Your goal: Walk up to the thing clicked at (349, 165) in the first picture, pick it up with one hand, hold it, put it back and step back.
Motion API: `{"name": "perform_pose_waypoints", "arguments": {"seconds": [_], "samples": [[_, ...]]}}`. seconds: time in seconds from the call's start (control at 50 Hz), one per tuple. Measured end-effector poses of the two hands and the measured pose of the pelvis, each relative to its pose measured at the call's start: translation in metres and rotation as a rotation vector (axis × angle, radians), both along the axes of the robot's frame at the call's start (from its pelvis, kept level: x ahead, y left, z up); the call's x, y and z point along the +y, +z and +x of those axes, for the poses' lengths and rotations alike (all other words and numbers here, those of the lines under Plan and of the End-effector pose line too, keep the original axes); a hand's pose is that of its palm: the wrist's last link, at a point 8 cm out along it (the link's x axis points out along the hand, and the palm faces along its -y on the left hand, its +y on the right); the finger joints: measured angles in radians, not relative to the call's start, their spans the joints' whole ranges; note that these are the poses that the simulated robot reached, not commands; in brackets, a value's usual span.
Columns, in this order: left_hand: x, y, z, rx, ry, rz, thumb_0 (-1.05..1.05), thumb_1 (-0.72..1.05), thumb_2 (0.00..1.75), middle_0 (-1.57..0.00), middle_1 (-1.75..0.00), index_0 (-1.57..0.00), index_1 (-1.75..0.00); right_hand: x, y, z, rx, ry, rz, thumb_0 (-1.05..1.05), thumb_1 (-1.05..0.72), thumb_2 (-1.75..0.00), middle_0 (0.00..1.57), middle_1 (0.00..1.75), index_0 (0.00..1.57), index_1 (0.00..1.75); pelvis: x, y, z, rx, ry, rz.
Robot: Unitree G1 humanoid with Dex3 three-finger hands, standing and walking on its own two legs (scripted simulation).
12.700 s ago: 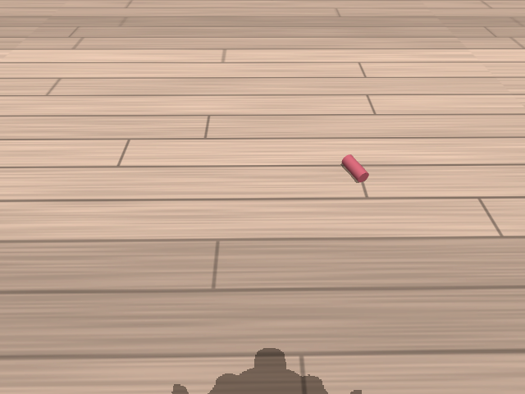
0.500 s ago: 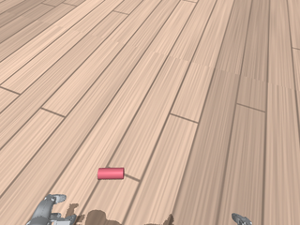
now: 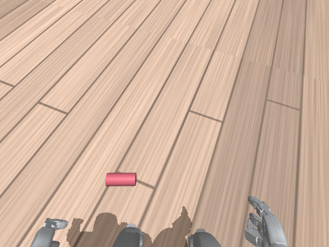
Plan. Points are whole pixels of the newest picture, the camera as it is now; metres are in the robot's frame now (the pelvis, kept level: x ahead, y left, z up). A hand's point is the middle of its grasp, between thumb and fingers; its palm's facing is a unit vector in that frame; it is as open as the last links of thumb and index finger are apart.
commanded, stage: rise first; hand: left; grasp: from above
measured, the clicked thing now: (121, 179) +0.47 +0.23 -0.66
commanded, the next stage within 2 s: none
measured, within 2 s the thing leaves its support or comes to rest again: neither
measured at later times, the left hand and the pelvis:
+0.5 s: hand (70, 245) +0.15 +0.28 -0.23, palm faces -0.35 -0.72 -0.61, open 14.4 cm; pelvis -0.04 +0.00 -0.09, yaw -1 degrees
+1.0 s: hand (95, 202) +0.30 +0.28 -0.41, palm faces -0.47 -0.22 -0.85, open 14.1 cm; pelvis -0.10 -0.01 -0.28, yaw -4 degrees
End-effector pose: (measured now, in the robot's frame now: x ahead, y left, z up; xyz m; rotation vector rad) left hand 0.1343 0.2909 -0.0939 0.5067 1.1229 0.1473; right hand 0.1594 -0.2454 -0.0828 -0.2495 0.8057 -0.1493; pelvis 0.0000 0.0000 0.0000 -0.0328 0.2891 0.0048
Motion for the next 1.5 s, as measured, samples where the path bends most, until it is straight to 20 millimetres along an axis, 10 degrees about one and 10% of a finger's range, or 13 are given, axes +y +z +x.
{"name": "perform_pose_waypoints", "arguments": {"seconds": [0.42, 0.68, 0.94, 1.18, 1.5], "samples": [[0.01, -0.055, 0.0, 0.002, -0.169, 0.11, -0.01, -0.57, 0.98, -0.09, -1.05, -0.08, -1.05, -0.001, -0.051, -0.007, -0.045, 0.045, -0.024, 0.01, -0.92, -0.91, 0.2, 0.3, 0.21, 0.3, 0.0, -0.057, -0.024, 0.112, -0.002, -0.012], [0.008, -0.167, 0.093, -0.165, -0.545, 0.335, -0.01, -0.58, 1.02, -0.11, -1.02, -0.09, -1.04, -0.025, -0.19, -0.035, 0.071, 0.047, -0.042, 0.01, -0.92, -0.91, 0.2, 0.3, 0.21, 0.29, -0.004, -0.172, -0.059, 0.267, -0.023, -0.008], [-0.001, -0.25, 0.161, -0.219, -0.802, 0.497, -0.01, -0.57, 1.05, -0.09, -1.05, -0.07, -1.06, -0.033, -0.313, -0.134, 0.369, -0.007, -0.014, 0.0, -0.9, -0.9, 0.2, 0.3, 0.21, 0.29, -0.008, -0.267, -0.092, 0.296, -0.052, -0.019], [-0.005, -0.295, 0.201, -0.271, -0.957, 0.594, -0.01, -0.55, 1.05, -0.07, -1.03, -0.06, -1.03, -0.037, -0.337, -0.196, 0.531, -0.085, -0.064, 0.0, -0.89, -0.9, 0.2, 0.3, 0.21, 0.29, 0.001, -0.31, -0.1, 0.276, -0.065, -0.053], [-0.008, -0.338, 0.233, -0.29, -1.081, 0.647, 0.0, -0.55, 1.04, -0.07, -0.99, -0.06, -0.99, -0.027, -0.357, -0.202, 0.595, -0.067, -0.086, 0.0, -0.9, -0.9, 0.2, 0.3, 0.21, 0.29, 0.009, -0.34, -0.095, 0.288, -0.074, -0.08]]}}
